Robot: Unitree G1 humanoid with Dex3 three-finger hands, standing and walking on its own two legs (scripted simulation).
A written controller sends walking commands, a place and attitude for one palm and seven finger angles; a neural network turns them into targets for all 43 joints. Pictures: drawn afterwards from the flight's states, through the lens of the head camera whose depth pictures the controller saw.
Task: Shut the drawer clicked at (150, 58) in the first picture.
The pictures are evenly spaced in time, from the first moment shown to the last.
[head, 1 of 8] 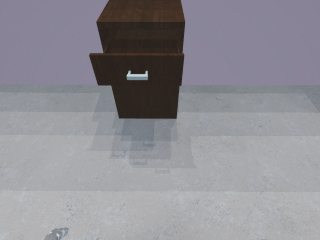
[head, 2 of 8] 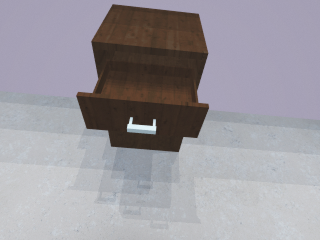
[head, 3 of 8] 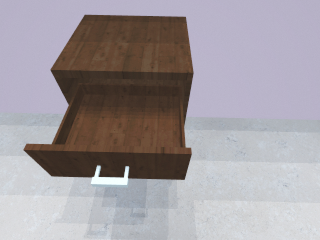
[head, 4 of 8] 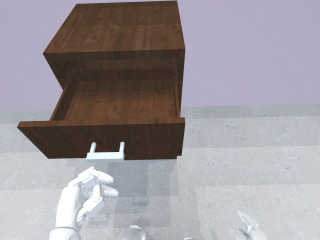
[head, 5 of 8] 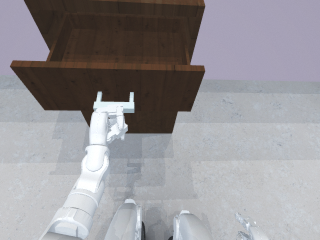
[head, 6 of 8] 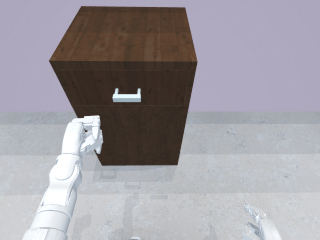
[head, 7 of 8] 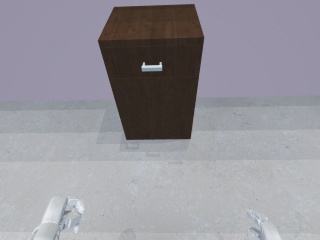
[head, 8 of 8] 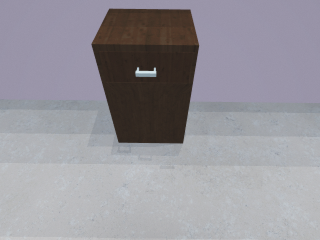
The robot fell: no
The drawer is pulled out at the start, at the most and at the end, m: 0.30 0.30 0.00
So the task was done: yes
